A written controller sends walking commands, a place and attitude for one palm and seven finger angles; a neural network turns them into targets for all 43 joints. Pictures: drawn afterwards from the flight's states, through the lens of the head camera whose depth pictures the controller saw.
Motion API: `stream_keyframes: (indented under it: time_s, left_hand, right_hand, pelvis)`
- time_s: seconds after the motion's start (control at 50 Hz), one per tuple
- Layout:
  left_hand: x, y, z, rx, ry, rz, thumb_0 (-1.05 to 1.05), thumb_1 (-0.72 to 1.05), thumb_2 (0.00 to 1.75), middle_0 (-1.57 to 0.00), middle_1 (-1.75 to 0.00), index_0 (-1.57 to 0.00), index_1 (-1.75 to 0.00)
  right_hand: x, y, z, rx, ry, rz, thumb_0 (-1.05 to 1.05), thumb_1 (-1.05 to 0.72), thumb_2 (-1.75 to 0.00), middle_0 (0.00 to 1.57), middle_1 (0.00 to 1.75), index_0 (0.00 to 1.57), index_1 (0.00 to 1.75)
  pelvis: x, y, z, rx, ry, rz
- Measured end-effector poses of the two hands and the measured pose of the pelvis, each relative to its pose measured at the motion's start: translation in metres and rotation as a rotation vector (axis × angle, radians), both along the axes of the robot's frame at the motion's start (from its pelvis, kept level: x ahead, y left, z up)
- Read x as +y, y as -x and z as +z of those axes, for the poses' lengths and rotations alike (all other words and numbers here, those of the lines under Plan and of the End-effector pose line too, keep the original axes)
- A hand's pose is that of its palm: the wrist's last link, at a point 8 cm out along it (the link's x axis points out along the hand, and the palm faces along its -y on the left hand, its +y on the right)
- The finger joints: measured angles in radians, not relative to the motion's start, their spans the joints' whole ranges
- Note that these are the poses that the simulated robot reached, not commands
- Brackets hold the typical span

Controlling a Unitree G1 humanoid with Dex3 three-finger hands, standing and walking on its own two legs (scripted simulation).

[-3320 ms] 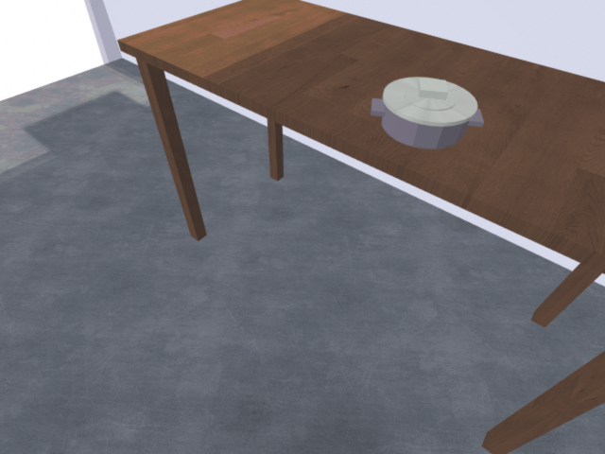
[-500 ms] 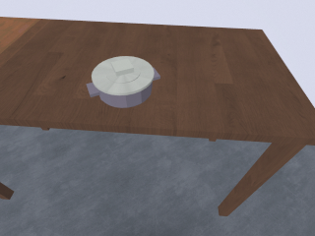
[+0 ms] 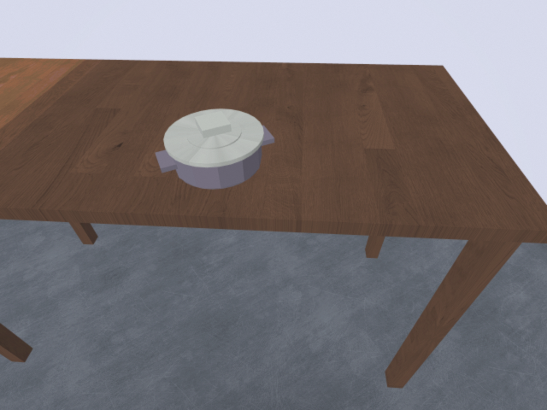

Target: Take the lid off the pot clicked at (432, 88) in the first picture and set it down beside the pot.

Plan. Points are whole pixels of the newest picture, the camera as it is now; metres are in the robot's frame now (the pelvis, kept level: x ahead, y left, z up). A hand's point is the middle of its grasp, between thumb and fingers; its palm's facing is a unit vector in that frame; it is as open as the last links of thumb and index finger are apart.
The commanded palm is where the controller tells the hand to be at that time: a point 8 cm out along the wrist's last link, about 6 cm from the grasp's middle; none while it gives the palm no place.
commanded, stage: come to a stop and stand still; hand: left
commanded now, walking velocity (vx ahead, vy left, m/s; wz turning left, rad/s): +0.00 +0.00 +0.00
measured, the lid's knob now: (212, 124) +0.54 +0.14 +0.17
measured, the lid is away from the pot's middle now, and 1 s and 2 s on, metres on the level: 0.00 0.00 0.00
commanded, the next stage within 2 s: look again from close up in 0.22 s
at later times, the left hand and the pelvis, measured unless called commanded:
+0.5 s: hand out of the picture +0.01 +0.17 -0.16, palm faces +0.04 -0.98 -0.20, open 7.3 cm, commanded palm none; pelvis +0.00 +0.00 +0.01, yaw +1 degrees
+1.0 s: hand out of the picture +0.02 +0.16 -0.16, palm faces +0.04 -0.98 -0.17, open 7.4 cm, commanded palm none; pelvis +0.03 +0.00 +0.02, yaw +0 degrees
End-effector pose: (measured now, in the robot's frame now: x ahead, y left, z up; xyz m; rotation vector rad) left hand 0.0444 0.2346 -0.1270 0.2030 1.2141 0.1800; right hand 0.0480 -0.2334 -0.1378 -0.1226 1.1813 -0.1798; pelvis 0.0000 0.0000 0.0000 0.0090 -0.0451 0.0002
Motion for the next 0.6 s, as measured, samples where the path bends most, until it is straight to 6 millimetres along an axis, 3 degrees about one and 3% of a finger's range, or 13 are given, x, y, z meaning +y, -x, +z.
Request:
stream_keyframes:
  time_s: [0.1, 0.38, 0.48, 0.6]
  left_hand:
    - [0.0, 0.012, 0.005, 0.001, -0.004, 0.005, 0.01, 0.9, 0.9, -0.2, -0.3, -0.2, -0.3]
    - [-0.012, 0.037, 0.0, 0.088, 0.043, 0.03, 0.01, 0.91, 0.9, -0.2, -0.3, -0.2, -0.3]
    - [-0.015, 0.039, -0.001, 0.109, 0.052, 0.038, 0.01, 0.92, 0.9, -0.2, -0.3, -0.2, -0.3]
    - [-0.018, 0.039, -0.001, 0.13, 0.058, 0.044, 0.01, 0.92, 0.9, -0.2, -0.3, -0.2, -0.3]
  right_hand:
    - [0.002, 0.009, 0.001, 0.009, -0.012, 0.022, 0.0, -0.91, -0.9, 0.2, 0.3, 0.2, 0.3]
    - [0.009, 0.063, 0.003, 0.18, -0.022, 0.0, 0.0, -0.91, -0.9, 0.2, 0.3, 0.2, 0.3]
    - [0.015, 0.064, 0.004, 0.207, -0.031, -0.001, 0.0, -0.91, -0.9, 0.2, 0.3, 0.2, 0.3]
    - [0.021, 0.051, 0.004, 0.197, -0.044, 0.007, 0.0, -0.91, -0.9, 0.2, 0.3, 0.2, 0.3]
  pelvis:
    - [-0.001, 0.007, 0.003, 0.009, -0.003, 0.003]
    - [-0.002, 0.003, 0.01, 0.022, 0.0, 0.014]
    - [-0.002, -0.002, 0.012, 0.022, 0.001, 0.015]
    - [-0.001, -0.009, 0.014, 0.021, 0.0, 0.015]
